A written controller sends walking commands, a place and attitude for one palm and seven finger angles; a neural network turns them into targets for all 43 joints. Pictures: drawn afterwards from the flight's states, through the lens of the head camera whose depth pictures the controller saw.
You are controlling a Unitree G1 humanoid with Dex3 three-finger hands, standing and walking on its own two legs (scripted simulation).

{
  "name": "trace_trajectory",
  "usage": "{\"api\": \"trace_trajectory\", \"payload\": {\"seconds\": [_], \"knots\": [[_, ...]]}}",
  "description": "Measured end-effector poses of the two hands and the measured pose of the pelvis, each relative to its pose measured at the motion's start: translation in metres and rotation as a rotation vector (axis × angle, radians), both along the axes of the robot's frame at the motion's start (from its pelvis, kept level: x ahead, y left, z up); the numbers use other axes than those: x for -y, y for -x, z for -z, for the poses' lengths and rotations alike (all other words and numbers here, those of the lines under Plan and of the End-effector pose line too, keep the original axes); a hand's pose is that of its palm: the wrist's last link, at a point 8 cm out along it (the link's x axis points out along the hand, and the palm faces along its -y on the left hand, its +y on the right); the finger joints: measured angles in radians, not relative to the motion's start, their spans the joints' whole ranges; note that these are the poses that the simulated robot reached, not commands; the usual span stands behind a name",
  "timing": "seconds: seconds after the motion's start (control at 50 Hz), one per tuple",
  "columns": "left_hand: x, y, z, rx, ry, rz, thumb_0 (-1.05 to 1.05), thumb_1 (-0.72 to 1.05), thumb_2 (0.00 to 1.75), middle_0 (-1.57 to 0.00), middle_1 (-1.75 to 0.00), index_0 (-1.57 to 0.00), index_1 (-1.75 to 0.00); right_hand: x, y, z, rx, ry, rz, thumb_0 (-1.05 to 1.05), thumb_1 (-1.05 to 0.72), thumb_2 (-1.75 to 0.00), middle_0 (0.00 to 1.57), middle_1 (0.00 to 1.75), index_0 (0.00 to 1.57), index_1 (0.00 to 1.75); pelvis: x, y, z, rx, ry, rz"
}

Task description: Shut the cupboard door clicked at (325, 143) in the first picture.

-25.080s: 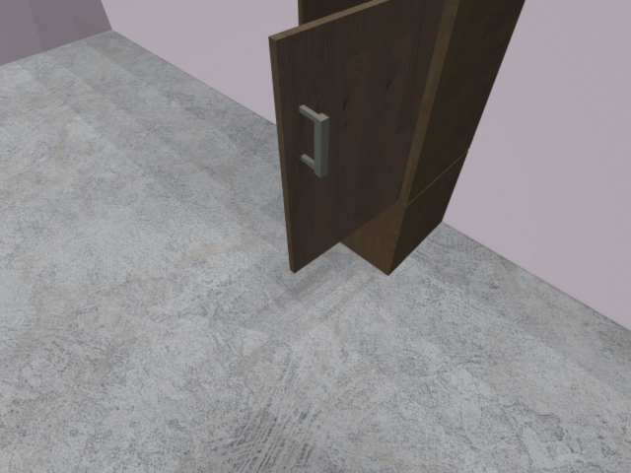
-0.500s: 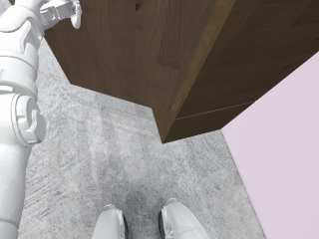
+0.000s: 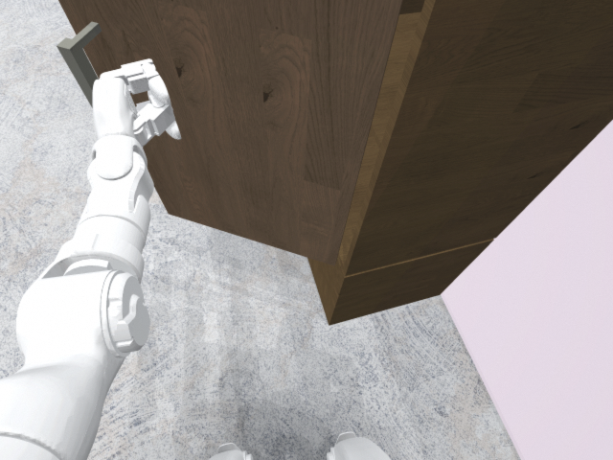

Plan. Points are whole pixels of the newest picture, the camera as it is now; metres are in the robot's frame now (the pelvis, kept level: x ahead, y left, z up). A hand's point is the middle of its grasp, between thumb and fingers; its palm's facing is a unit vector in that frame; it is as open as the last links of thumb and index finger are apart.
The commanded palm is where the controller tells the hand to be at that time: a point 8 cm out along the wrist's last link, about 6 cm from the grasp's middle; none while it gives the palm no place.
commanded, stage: pull the fist back off the door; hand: left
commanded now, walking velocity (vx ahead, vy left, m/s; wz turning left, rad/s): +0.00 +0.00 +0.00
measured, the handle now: (99, 76) +0.63 +0.20 +0.11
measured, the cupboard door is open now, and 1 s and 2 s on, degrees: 56 56 56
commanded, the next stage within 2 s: draw the hand back to the body in 0.34 s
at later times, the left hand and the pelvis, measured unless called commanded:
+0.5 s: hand (179, 153) +0.47 +0.09 +0.12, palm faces +0.06 -1.00 +0.01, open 3.1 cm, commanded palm +0.43 +0.15 +0.12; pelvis -0.02 +0.00 +0.01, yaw +2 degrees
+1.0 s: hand (76, 250) +0.33 +0.17 +0.16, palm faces +0.05 -1.00 -0.06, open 3.1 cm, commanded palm +0.29 +0.22 +0.17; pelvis -0.02 +0.00 +0.03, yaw +2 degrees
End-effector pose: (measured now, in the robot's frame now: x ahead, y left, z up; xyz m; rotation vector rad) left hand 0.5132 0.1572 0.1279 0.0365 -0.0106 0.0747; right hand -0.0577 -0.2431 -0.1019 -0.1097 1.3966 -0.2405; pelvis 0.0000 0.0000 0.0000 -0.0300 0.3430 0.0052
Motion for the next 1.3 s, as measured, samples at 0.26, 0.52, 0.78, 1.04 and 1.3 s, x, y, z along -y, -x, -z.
{"api": "trace_trajectory", "payload": {"seconds": [0.26,0.52,0.78,1.04,1.3], "knots": [[-0.006,0.066,0.024,0.040,0.042,0.028,0.02,0.90,0.90,-1.30,-1.50,-1.30,-1.50,0.027,-0.077,-0.004,0.169,0.066,-0.099,0.01,-0.91,-0.90,0.20,0.30,0.20,0.30,0.001,0.005,-0.006,0.076,-0.004,-0.027],[0.011,0.066,0.007,-0.021,0.055,0.011,0.01,0.90,0.90,-1.30,-1.50,-1.30,-1.50,0.007,-0.100,0.003,0.284,0.005,-0.110,0.01,-0.91,-0.90,0.20,0.30,0.20,0.30,0.005,0.016,-0.007,0.101,-0.021,-0.021],[-0.043,0.145,-0.004,0.026,0.022,-0.011,0.01,0.90,0.90,-1.30,-1.50,-1.30,-1.50,0.016,-0.087,-0.006,0.282,0.000,-0.055,0.01,-0.91,-0.90,0.20,0.30,0.20,0.30,0.008,0.008,-0.023,0.205,-0.026,-0.001],[-0.066,0.221,-0.038,0.071,-0.088,-0.002,0.01,0.90,0.90,-1.24,-1.43,-1.23,-1.43,0.002,-0.205,-0.058,0.657,0.037,-0.173,0.02,-0.91,-0.90,0.20,0.30,0.20,0.30,0.004,0.017,-0.035,0.313,-0.034,-0.022],[-0.115,0.293,-0.053,0.041,-0.238,-0.225,0.01,0.89,0.90,-0.93,-1.09,-0.93,-1.09,-0.049,-0.247,-0.078,0.706,-0.017,-0.297,0.01,-0.91,-0.90,0.20,0.30,0.20,0.30,-0.005,0.010,-0.049,0.390,-0.034,-0.039]]}}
